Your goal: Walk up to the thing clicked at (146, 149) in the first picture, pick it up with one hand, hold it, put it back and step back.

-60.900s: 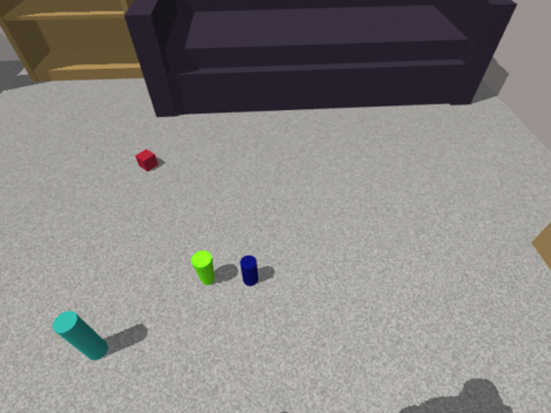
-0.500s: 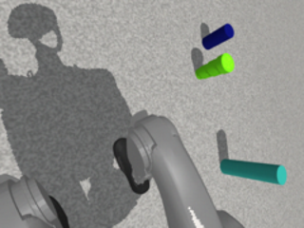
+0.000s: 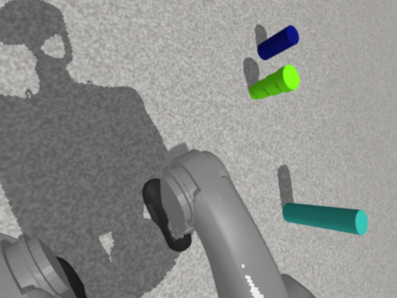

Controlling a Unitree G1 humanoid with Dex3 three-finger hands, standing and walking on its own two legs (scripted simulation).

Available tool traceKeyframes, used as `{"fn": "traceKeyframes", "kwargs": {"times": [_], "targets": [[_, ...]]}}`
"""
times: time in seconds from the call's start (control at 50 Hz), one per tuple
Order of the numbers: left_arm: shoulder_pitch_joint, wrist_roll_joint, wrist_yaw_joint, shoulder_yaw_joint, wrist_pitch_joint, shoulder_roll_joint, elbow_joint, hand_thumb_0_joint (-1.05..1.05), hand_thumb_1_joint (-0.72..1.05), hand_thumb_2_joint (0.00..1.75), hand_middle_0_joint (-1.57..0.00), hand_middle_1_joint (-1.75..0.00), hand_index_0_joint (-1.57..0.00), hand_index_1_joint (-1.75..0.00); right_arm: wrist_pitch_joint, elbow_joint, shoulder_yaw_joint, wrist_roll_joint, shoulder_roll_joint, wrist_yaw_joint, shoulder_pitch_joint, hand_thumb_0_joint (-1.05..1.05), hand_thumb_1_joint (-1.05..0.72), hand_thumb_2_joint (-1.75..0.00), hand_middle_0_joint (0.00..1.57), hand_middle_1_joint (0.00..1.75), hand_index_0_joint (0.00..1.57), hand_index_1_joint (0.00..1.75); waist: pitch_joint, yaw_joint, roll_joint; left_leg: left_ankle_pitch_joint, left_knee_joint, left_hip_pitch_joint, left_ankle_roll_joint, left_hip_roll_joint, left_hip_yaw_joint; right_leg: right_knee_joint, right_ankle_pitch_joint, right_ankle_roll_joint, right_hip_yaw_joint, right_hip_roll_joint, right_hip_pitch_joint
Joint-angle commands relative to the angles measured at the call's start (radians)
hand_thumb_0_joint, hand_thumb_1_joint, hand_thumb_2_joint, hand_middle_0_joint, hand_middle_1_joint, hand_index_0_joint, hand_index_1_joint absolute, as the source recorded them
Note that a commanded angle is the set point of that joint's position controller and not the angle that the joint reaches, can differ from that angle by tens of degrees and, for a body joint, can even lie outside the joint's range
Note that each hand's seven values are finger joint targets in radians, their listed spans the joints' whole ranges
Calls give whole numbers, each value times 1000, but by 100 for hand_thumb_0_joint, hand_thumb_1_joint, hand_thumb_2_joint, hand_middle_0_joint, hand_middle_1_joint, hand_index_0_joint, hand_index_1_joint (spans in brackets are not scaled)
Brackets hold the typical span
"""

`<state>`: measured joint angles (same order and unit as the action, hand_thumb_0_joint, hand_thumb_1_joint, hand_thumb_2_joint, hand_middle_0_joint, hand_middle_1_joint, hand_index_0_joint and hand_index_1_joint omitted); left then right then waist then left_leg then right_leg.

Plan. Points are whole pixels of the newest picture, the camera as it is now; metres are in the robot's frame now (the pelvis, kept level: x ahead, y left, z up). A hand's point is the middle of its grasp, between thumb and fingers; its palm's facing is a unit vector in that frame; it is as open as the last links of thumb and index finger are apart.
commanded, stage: open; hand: left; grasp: from above
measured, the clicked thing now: out of the picture +0.53 +0.27 -0.28
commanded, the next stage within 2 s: withdraw in 0.74 s
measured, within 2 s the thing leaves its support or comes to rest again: neither
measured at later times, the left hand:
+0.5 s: hand out of the picture +0.52 +0.27 -0.24, palm faces -0.42 -0.14 -0.90, open 14.2 cm
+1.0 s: hand out of the picture +0.53 +0.27 -0.24, palm faces -0.41 -0.14 -0.90, open 14.1 cm
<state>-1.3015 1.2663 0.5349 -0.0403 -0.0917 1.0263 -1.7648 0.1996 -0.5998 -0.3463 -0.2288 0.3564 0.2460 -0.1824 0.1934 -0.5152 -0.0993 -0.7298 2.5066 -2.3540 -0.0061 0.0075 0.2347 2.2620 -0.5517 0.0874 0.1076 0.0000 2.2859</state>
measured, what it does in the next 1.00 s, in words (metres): stands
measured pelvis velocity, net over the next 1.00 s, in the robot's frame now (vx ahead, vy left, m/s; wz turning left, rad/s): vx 0.00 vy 0.00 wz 0.00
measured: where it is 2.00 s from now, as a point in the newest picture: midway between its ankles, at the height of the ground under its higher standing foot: (129, 266)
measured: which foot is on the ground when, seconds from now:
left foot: down 0.00-1.00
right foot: down 0.00-1.00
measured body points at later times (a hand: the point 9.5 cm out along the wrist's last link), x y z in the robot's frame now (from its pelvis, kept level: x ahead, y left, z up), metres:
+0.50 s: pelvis +0.00 +0.00 +0.00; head +0.30 +0.11 +0.31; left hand +0.54 +0.27 -0.19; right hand +0.00 -0.24 -0.04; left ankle +0.06 +0.12 -0.28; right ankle +0.14 -0.14 -0.28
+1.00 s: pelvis +0.00 +0.00 +0.01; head +0.30 +0.11 +0.31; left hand +0.54 +0.27 -0.19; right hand -0.01 -0.24 -0.04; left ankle +0.06 +0.12 -0.28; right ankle +0.14 -0.14 -0.28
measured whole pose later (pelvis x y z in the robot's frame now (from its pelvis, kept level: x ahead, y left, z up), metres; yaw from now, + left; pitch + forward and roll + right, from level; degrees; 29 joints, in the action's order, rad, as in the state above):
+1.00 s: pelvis +0.00 +0.00 +0.01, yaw +0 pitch +32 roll -16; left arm -1.27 1.26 0.50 -0.03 -0.10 1.02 -1.67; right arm 0.18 -0.59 -0.35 -0.22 0.35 0.21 -0.20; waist 0.20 -0.50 -0.10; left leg -0.72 2.49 -2.35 -0.01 0.01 0.24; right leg 2.24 -0.54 0.08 0.11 0.00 2.28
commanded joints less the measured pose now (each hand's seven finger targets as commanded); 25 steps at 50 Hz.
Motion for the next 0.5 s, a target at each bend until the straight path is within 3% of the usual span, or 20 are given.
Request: {"fn": "traceKeyframes", "kwargs": {"times": [0.0, 0.02, 0.12, 0.2, 0.26, 0.28, 0.3, 0.34, 0.38, 0.4, 0.46, 0.48], "targets": [[-273, -19, 32, -4, -2, 167, 130, 0, -56, 101, -7, -101, -6, -101, -9, -35, 95, 9, 344, -16, -228, 0, -89, -90, 20, 30, 20, 30, -669, -64, 572, 231, -300, 476, 3, -34, -84, -151, 201, -100, 152, 43, -460], [-273, -15, 31, 7, -2, 157, 131, 0, -56, 101, -6, -101, -6, -101, -9, -32, 107, 10, 356, -18, -227, 0, -89, -90, 20, 30, 20, 30, -657, -67, 572, 226, -299, 482, 3, -34, -86, -148, 196, -101, 152, 43, -452], [-287, -21, 36, 1, -9, 164, 145, 0, -55, 101, -6, -101, -6, -101, -13, -38, 85, 11, 332, -23, -234, 0, -88, -90, 20, 30, 20, 30, -667, -79, 569, 253, -288, 468, 1, -36, -87, -150, 224, -98, 152, 45, -478], [-273, -20, 34, 12, -10, 146, 120, 0, -54, 100, -6, -101, -6, -101, -9, -30, 74, 6, 332, -25, -224, 0, -88, -90, 20, 30, 20, 30, -617, -87, 547, 235, -282, 454, 2, -35, -86, -153, 206, -99, 157, 41, -443], [-295, -13, 38, -8, -13, 186, 174, 0, -55, 101, -6, -100, -5, -101, -14, -42, 79, 10, 334, -30, -232, 0, -88, -90, 20, 30, 20, 30, -660, -71, 605, 254, -302, 510, 13, -43, -74, -151, 214, -102, 155, 36, -442], [-292, -7, 36, -6, -10, 169, 168, 0, -55, 101, -6, -100, -5, -101, -13, -38, 80, 8, 336, -30, -228, 0, -88, -90, 20, 30, 20, 30, -665, -76, 615, 273, -296, 539, 17, -44, -70, -146, 226, -103, 157, 32, -422], [-254, -11, 35, 18, -4, 134, 100, 0, -54, 100, -6, -101, -6, -101, -13, -35, 82, 8, 333, -30, -217, 0, -88, -90, 20, 30, 20, 30, -626, -80, 584, 238, -299, 510, 14, -41, -71, -147, 202, -104, 160, 37, -410], [-268, -24, 33, 25, -7, 144, 129, 0, -53, 100, -6, -101, -6, -101, -10, -19, 87, 10, 346, -30, -215, 0, -88, -89, 20, 30, 20, 30, -601, -88, 555, 196, -298, 450, 2, -35, -85, -159, 181, -98, 155, 44, -441], [-295, -22, 38, -7, -5, 192, 174, 0, -56, 102, -6, -99, -5, -100, -12, -35, 80, 11, 343, -33, -223, 0, -88, -90, 20, 30, 20, 30, -651, -71, 577, 226, -300, 478, 7, -39, -80, -158, 198, -101, 152, 36, -446], [-297, -17, 34, -14, -6, 184, 196, 0, -55, 101, -6, -99, -5, -100, -11, -37, 83, 9, 342, -30, -230, 0, -88, -90, 20, 30, 20, 30, -652, -77, 612, 259, -296, 513, 13, -42, -75, -148, 219, -103, 153, 29, -424], [-262, -23, 28, 15, -3, 143, 151, 0, -54, 100, -6, -100, -5, -100, -11, -31, 78, 8, 338, -27, -225, 0, -88, -90, 20, 30, 20, 30, -635, -91, 567, 268, -282, 489, 9, -40, -76, -150, 228, -100, 158, 36, -441], [-291, -25, 28, -3, -5, 170, 202, 0, -52, 99, -6, -100, -6, -100, -11, -35, 76, 5, 342, -26, -238, 0, -88, -89, 20, 30, 20, 30, -674, -88, 602, 303, -290, 528, 16, -44, -69, -147, 250, -100, 158, 32, -452]]}}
